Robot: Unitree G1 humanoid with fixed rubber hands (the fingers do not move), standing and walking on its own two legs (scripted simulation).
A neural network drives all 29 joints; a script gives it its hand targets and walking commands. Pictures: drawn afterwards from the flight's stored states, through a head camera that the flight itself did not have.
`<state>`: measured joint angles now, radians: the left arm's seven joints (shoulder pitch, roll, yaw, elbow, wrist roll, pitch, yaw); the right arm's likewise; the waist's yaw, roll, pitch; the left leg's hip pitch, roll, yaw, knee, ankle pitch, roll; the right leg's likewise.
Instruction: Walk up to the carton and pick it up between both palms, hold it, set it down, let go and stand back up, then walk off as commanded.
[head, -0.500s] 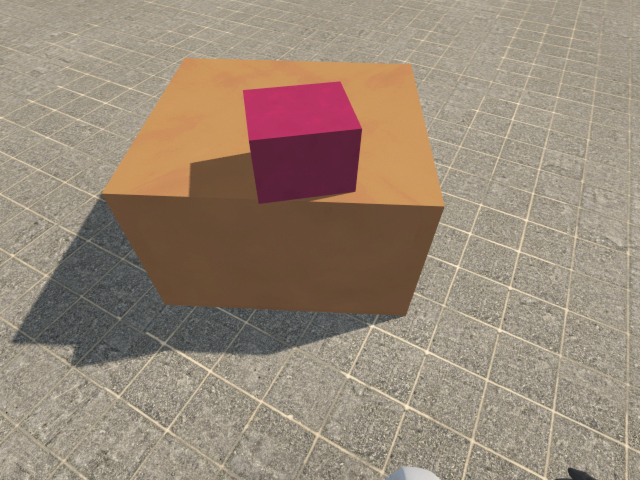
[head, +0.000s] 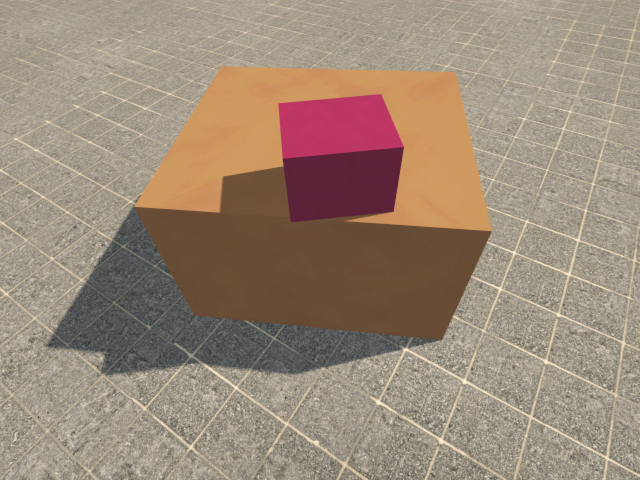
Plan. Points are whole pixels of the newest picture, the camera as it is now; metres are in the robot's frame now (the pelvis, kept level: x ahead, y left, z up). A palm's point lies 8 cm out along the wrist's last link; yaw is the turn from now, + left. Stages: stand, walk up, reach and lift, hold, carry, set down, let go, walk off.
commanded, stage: walk up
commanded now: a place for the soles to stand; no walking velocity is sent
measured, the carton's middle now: (336, 157) +0.83 +0.01 -0.11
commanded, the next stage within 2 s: none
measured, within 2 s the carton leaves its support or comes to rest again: neither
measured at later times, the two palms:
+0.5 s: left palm out of the picture +0.09 +0.30 -0.09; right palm out of the picture +0.15 -0.30 -0.08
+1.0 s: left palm out of the picture +0.09 +0.32 -0.09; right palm out of the picture +0.08 -0.33 -0.08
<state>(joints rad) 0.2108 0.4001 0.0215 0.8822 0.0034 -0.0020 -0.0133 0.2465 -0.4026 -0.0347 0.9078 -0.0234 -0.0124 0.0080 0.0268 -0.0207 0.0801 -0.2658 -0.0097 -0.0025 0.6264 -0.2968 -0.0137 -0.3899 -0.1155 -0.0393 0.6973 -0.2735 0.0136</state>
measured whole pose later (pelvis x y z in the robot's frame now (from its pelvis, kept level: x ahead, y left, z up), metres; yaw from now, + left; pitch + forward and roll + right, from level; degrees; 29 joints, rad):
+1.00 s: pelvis +0.03 +0.00 +0.02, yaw +0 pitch -2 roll +0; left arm 0.18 0.39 0.07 1.03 0.04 -0.04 -0.05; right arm 0.20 -0.42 -0.07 1.08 -0.04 -0.01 0.05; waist 0.01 0.00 0.05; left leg -0.28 0.03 0.00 0.71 -0.47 0.03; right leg -0.21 -0.05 -0.03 0.42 -0.20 -0.03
